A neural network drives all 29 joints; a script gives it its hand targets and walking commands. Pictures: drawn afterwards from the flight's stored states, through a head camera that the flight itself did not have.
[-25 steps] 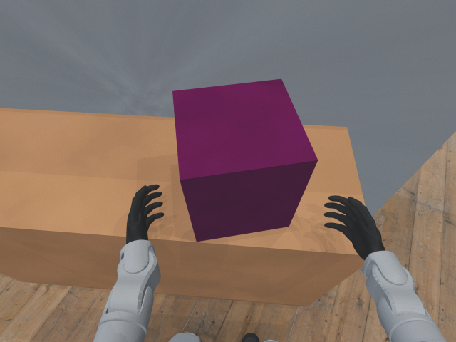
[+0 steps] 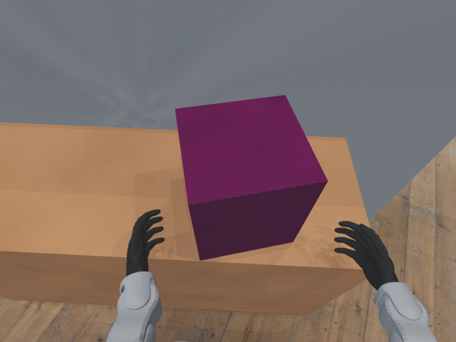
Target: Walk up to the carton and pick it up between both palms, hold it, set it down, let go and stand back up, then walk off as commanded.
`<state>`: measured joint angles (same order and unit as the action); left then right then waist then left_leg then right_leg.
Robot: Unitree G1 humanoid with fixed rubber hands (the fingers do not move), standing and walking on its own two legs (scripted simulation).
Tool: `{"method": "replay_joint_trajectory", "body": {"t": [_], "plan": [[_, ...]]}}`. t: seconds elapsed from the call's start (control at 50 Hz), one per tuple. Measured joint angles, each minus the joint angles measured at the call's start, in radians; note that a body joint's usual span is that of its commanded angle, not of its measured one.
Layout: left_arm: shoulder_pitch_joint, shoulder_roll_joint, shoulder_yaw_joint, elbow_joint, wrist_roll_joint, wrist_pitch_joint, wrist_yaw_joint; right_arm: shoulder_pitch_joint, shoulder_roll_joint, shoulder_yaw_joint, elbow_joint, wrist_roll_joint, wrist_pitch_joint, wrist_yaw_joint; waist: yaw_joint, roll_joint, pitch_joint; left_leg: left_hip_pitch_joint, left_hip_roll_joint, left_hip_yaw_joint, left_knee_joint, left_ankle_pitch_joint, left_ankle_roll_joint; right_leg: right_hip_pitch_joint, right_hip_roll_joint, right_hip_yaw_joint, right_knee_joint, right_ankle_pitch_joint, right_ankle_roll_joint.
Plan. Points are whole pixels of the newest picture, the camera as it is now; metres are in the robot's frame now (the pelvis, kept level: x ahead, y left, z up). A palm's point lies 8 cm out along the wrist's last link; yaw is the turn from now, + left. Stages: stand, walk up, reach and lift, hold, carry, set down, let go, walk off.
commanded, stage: set down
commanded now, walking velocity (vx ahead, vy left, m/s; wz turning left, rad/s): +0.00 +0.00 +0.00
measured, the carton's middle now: (240, 182) +0.40 +0.04 +0.00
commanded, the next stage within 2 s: let go in 2.00 s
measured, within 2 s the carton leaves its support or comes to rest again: neither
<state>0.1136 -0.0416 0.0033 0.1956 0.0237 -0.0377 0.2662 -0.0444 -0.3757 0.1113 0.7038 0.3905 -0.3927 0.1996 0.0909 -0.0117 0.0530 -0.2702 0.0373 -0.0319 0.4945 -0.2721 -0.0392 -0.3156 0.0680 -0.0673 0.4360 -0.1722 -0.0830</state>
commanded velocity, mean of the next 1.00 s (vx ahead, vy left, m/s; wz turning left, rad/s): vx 0.00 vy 0.00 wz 0.00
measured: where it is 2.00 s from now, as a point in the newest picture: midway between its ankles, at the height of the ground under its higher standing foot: outside the picture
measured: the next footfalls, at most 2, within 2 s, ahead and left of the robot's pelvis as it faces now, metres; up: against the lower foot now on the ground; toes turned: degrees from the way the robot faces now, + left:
none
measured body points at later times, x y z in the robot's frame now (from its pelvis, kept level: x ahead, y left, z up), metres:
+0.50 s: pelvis +0.01 +0.01 +0.00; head +0.02 +0.02 +0.45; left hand +0.21 +0.19 -0.01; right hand +0.23 -0.23 -0.03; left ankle -0.01 +0.14 -0.74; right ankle +0.03 -0.07 -0.74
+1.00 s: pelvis -0.01 -0.01 +0.00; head -0.01 +0.00 +0.45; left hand +0.18 +0.19 -0.03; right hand +0.18 -0.23 -0.04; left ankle -0.01 +0.14 -0.74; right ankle +0.03 -0.07 -0.74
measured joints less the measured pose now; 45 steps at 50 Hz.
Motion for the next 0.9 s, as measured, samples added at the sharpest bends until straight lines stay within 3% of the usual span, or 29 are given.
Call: {"method": "replay_joint_trajectory", "body": {"t": [0.18, 0.52, 0.9], "plan": [[0.073, -0.019, -0.028, -0.022, 0.025, -0.02, 0.005, 0.057, -0.012, 0.004, 0.014, 0.025, -0.039, 0.021, -0.003, -0.001, 0.012, 0.047, 0.005, 0.019, 0.007, -0.025, 0.008, 0.046, 0.006, 0.02, -0.005, -0.011, 0.008], [0.184, -0.017, -0.032, -0.062, 0.055, -0.01, 0.024, 0.184, -0.012, -0.006, -0.044, 0.021, 0.0, 0.051, -0.007, -0.002, 0.002, 0.125, 0.006, 0.038, -0.003, -0.031, 0.009, 0.109, 0.008, 0.038, 0.005, -0.021, 0.008], [0.186, 0.042, -0.021, -0.008, -0.018, 0.044, 0.001, 0.277, 0.072, -0.057, -0.159, -0.086, 0.114, 0.003, -0.025, -0.022, 0.021, 0.144, -0.003, 0.029, -0.01, -0.009, -0.002, 0.106, -0.002, 0.027, 0.053, -0.033, -0.005]]}}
